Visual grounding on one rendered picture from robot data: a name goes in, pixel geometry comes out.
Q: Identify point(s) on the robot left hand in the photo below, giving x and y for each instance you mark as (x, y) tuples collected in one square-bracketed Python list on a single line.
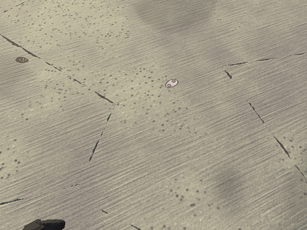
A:
[(48, 224)]

